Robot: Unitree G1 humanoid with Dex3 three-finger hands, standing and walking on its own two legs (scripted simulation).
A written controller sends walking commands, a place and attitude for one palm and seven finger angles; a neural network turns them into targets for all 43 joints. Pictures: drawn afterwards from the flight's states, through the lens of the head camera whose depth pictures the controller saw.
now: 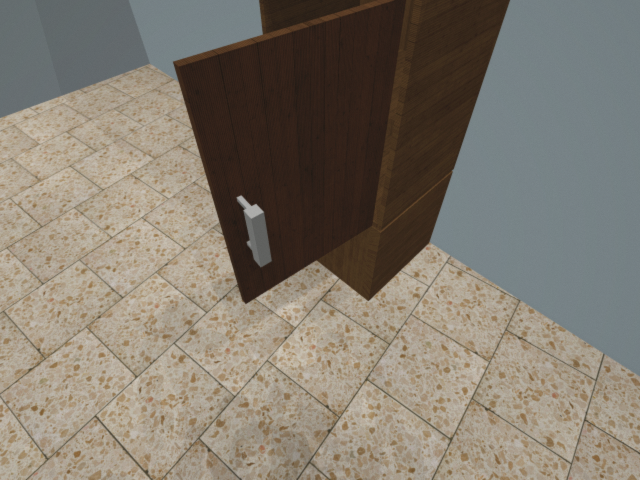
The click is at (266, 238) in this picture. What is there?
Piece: cupboard door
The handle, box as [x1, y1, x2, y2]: [237, 196, 271, 266]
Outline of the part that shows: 237,197 237,201 245,209 243,210 250,239 247,241 247,244 252,250 253,257 260,266 262,266 271,260 263,211 256,204 251,206 241,196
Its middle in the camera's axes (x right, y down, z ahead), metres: -0.13 -0.01 +0.75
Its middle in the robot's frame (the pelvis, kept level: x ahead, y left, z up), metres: +0.56 +0.17 -0.09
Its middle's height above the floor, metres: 0.69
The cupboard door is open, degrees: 83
